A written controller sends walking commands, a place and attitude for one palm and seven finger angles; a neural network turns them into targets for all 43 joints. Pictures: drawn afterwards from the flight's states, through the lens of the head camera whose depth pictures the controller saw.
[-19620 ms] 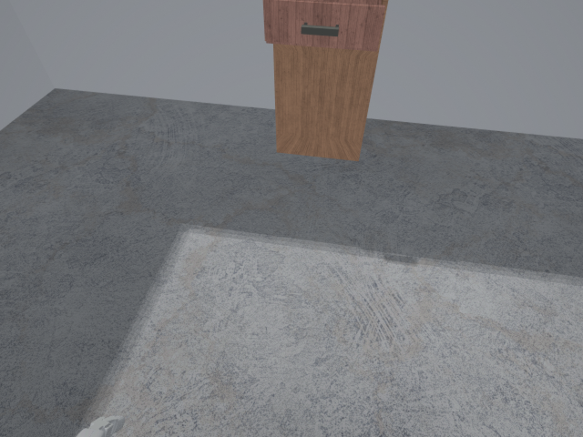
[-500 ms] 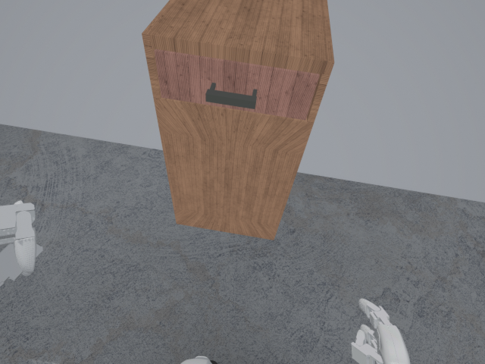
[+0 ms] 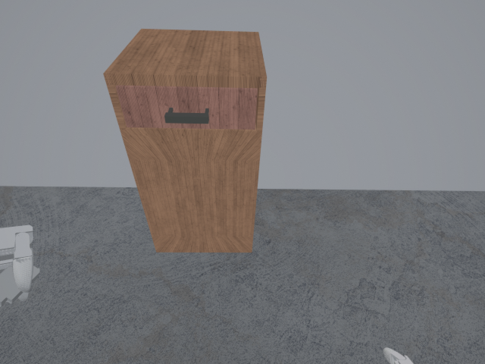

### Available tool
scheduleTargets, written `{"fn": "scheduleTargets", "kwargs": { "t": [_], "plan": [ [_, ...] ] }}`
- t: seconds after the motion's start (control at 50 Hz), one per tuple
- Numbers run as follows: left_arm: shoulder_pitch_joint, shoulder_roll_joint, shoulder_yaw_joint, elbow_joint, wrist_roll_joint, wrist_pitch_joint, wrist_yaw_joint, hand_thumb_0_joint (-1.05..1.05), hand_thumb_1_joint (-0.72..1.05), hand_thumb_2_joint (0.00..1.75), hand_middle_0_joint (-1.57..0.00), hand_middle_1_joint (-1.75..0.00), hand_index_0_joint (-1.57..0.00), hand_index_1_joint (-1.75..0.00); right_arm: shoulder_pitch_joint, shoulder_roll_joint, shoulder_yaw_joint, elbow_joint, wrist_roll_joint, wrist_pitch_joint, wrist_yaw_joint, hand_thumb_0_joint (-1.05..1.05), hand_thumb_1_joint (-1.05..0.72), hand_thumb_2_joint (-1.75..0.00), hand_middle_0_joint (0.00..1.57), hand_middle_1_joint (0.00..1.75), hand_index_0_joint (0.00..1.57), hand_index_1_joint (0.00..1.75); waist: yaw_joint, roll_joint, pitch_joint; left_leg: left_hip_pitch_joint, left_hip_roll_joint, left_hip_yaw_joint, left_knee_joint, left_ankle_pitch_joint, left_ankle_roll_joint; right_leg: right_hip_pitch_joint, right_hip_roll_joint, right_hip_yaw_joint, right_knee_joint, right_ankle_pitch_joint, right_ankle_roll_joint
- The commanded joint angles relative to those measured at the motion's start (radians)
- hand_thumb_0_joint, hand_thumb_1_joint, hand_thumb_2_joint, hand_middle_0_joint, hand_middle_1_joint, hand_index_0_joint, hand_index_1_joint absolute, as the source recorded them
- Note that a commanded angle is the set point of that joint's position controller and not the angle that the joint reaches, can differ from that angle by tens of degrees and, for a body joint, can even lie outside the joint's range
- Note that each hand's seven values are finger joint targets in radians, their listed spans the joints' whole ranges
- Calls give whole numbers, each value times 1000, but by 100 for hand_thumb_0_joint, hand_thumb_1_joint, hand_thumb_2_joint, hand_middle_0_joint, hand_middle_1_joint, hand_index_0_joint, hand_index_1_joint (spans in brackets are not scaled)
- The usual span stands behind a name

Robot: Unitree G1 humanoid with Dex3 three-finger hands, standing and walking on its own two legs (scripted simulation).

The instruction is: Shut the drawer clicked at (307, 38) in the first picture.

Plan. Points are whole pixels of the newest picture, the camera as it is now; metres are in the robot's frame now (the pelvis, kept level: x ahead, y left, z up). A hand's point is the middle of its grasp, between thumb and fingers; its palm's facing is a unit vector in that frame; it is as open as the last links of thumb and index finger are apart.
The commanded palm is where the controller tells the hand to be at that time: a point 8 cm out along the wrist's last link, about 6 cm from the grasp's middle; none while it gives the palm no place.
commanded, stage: stop stepping back and stand still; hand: left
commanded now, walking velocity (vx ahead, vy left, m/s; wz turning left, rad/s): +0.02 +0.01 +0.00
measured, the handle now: (188, 114) +0.81 +0.18 +0.02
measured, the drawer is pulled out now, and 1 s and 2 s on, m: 0.00 0.00 0.00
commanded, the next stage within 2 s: let the arm hang, fingers relaxed in 0.46 s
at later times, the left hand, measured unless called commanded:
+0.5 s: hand (52, 284) +0.17 +0.23 +0.16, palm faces +0.38 -0.81 -0.44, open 3.3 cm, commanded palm +0.11 +0.27 +0.19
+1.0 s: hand out of the picture -0.02 +0.18 -0.18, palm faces +0.08 -0.98 -0.20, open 3.9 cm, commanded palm none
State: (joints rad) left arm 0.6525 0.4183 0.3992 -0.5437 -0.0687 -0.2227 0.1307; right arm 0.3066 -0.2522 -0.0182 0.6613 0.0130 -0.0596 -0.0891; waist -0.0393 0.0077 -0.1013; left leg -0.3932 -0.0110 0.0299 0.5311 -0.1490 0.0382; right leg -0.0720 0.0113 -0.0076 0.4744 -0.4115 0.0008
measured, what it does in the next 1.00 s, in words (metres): stands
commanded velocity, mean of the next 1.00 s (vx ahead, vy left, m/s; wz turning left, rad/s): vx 0.00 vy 0.00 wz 0.00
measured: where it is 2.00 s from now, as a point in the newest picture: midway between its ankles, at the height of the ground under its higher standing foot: outside the picture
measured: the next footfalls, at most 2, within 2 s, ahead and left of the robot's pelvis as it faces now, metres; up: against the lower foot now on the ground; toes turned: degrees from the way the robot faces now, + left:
none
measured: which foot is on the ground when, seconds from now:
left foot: down 0.00-1.00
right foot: down 0.00-1.00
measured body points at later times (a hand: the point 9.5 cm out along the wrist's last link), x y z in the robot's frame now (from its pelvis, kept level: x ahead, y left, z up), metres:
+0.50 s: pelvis -0.02 -0.02 +0.01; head -0.01 -0.02 +0.46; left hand +0.15 +0.27 +0.19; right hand +0.16 -0.23 -0.08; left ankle +0.07 +0.09 -0.73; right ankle -0.10 -0.12 -0.73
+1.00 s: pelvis -0.01 -0.01 +0.00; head +0.02 +0.01 +0.44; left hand -0.03 +0.23 -0.17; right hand +0.03 -0.27 -0.14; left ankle +0.07 +0.09 -0.73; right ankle -0.10 -0.12 -0.73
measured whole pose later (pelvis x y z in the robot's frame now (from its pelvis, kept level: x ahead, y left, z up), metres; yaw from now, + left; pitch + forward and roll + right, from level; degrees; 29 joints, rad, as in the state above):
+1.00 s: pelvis -0.01 -0.01 +0.00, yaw +3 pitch -1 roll -1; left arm 0.34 0.22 0.04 0.96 0.01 0.05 0.02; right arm 0.27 -0.22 -0.01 0.97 -0.02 0.04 -0.03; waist 0.00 -0.04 0.09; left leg -0.40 -0.02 -0.05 0.59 -0.17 0.02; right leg -0.06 0.03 -0.08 0.51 -0.43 -0.03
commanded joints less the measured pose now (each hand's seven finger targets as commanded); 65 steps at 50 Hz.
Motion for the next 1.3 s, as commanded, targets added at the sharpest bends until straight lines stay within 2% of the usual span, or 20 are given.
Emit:
{"fn": "scheduleTargets", "kwargs": {
  "t": [0.0, 0.06, 0.16, 0.2, 0.26, 0.3, 0.34, 0.38, 0.46, 0.52, 0.54, 0.56, 0.64, 0.72, 0.76, 0.84, 0.9, 1.08, 1.22, 1.28],
  "plan": [
    [-89, 110, 49, -112, 9, -38, 22, 0, 90, 90, -140, -160, -140, -160, -186, -97, -20, -196, -6, -77, -16, 0, -90, -90, 20, 30, 20, 30, 28, 92, 161, 56, 126, -253, -360, -397, -5, -180, 19, -24, -102, -64, -10],
    [-72, 145, 64, -233, 17, -51, 18, 0, 90, 90, -140, -160, -140, -160, -195, -92, -27, -213, -10, -95, -5, 0, -90, -90, 20, 30, 20, 30, 37, 53, 79, 89, 69, -160, -272, -313, -17, -126, -1, -4, -168, -87, -24],
    [3, 179, 113, -299, 7, -63, 29, 0, 90, 90, -140, -160, -140, -160, -168, -82, -35, -190, -16, -97, 16, 0, -90, -90, 20, 30, 20, 30, 36, -64, 42, 179, 21, -57, 131, -60, -32, -276, -200, 172, -274, -37, -122],
    [-17, 139, 92, -243, 8, -61, 34, 0, 90, 90, -140, -160, -140, -160, -154, -73, -27, -179, -15, -92, 14, 0, -90, -90, 20, 30, 20, 30, 23, -13, 81, 168, 39, -62, 85, -13, -27, -261, -182, 130, -207, 112, -111],
    [-100, 123, 67, -180, 7, -56, 28, 0, 90, 90, -140, -160, -140, -160, -161, -89, -30, -172, -8, -102, -4, 0, -90, -90, 20, 30, 20, 30, 18, 75, 126, 292, 81, -136, -78, 105, -7, -303, -44, 22, -96, 144, -15],
    [-108, 109, 61, -119, 12, -52, 27, 0, 90, 90, -140, -160, -140, -160, -161, -78, -15, -172, -13, -103, -14, 0, -90, -90, 20, 30, 20, 30, 24, 155, 154, 228, 140, -257, -212, -85, 26, -276, 9, 8, -54, 45, 8],
    [-156, 97, 44, -125, 21, -51, 26, 0, 90, 90, -140, -160, -140, -160, -172, -73, -9, -175, -15, -104, -14, 0, -90, -90, 20, 30, 20, 30, 30, 133, 168, 123, 156, -313, -321, -295, 37, -187, 23, 15, -36, 30, 3],
    [-134, 100, 46, -145, 25, -55, 21, 0, 90, 90, -140, -160, -140, -160, -185, -65, -7, -187, -17, -109, -9, 0, -90, -90, 20, 30, 20, 30, 42, 85, 134, 102, 129, -263, -334, -338, 21, -131, 15, 11, -94, 15, -5],
    [-17, 124, 72, -218, 13, -49, 14, 0, 90, 90, -140, -160, -140, -160, -191, -60, -20, -205, -17, -100, 15, 0, -90, -90, 20, 30, 20, 30, 46, -68, 25, 236, 33, -76, -58, -63, -20, -174, -89, 90, -255, 52, -39],
    [-12, 125, 79, -266, 5, -48, 16, 0, 90, 90, -140, -160, -140, -160, -193, -59, -16, -208, -12, -83, 20, 0, -90, -90, 20, 30, 20, 30, 36, -38, 14, 229, 45, -58, -3, 78, -10, -158, -120, 84, -182, 303, -43],
    [-173, 28, -287, 654, 117, 105, -119, 0, 90, 90, -140, -160, -140, -160, -223, -265, -79, 50, -14, -125, 100, 0, -90, -90, 20, 30, 20, 30, 8, -11, 12, 141, 100, -126, 200, 409, 9, -214, -161, 13, 92, 611, -53],
    [-155, -21, -275, 646, 111, 179, -126, 0, 90, 90, -136, -156, -136, -156, -132, -201, -92, 45, -9, -76, 94, 0, -90, -90, 20, 30, 20, 30, 13, -14, -73, 215, 96, -123, 189, 451, 8, -196, -134, 67, 109, 639, -38],
    [-198, -51, -300, 767, 107, 220, -123, 0, 90, 90, -120, -138, -120, -138, -140, -180, -39, 21, -24, -1, 82, 0, -90, -90, 20, 30, 20, 30, 46, -73, 7, 61, 152, -265, 50, 316, 82, -161, -38, -15, 155, 145, -20],
    [-292, -4, -301, 1001, 101, 219, -112, 0, 90, 90, -104, -121, -104, -121, -168, -139, -31, 53, -38, 27, 71, 0, -90, -90, 20, 30, 20, 30, 50, -283, 48, 38, 39, -101, 170, 248, 19, -85, -164, 78, 18, 651, -63],
    [-321, -1, -312, 1108, 96, 225, -101, 0, 90, 90, -96, -112, -96, -112, -157, -126, -31, 86, -43, 48, 67, 0, -90, -90, 20, 30, 20, 30, 41, -178, 82, 46, 34, -74, 169, 128, 8, -74, -198, 96, 7, 729, -76],
    [-304, -53, -343, 1289, 79, 235, -99, 0, 90, 90, -80, -95, -80, -95, -94, -92, -14, 178, -41, 61, 61, 0, -90, -90, 20, 30, 20, 30, 28, 233, 112, 145, 84, -194, 4, 214, 34, -127, -96, 43, 4, 246, -60],
    [-233, -102, -332, 1415, 82, 238, -105, 0, 90, 90, -68, -82, -68, -82, -89, -81, -16, 211, -41, 65, 50, 0, -90, -90, 20, 30, 20, 30, 52, 293, 103, 124, 107, -276, -108, 54, 55, -72, -60, 16, -36, 73, -64],
    [-227, -127, -366, 1595, 79, 226, -104, 0, 90, 90, -32, -43, -32, -43, -18, -78, -26, 330, -26, 72, 45, 0, -90, -90, 20, 30, 20, 30, 31, -22, 132, 221, 92, -219, -123, 37, 30, -111, -82, 19, -151, 90, -72],
    [-217, -152, -376, 1651, 77, 226, -93, 0, 90, 90, -20, -30, -20, -30, 8, -33, -21, 406, -28, 82, 50, 0, -90, -90, 20, 30, 20, 30, 19, -90, 238, 230, 75, -168, -108, 7, 12, -199, -101, 29, -195, 20, -78],
    [-211, -161, -377, 1663, 76, 227, -91, 0, 90, 90, -20, -30, -20, -30, 17, -12, -15, 426, -29, 84, 51, 0, -90, -90, 20, 30, 20, 30, 18, -48, 267, 217, 72, -160, -108, -4, 10, -219, -103, 34, -195, -10, -80]
  ]
}}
